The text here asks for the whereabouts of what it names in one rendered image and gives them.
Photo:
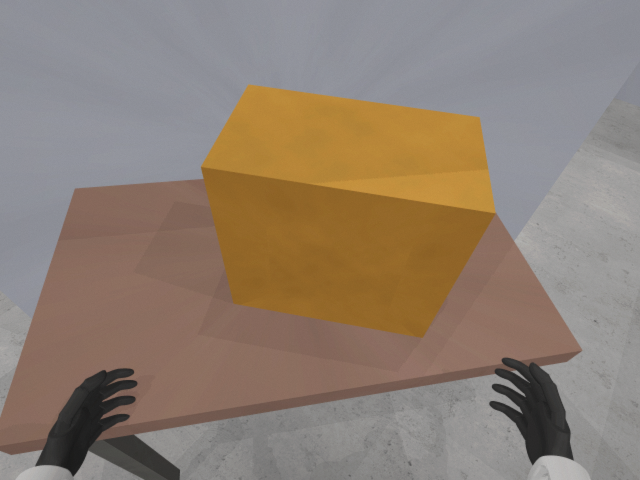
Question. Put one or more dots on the table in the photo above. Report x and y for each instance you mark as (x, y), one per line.
(137, 281)

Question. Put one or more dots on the carton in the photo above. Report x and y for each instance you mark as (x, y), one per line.
(345, 210)

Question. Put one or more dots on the right robot hand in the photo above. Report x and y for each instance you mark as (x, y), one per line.
(543, 423)

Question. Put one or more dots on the left robot hand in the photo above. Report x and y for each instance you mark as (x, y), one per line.
(79, 423)

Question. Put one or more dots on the right robot forearm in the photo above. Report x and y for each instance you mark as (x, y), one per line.
(557, 468)

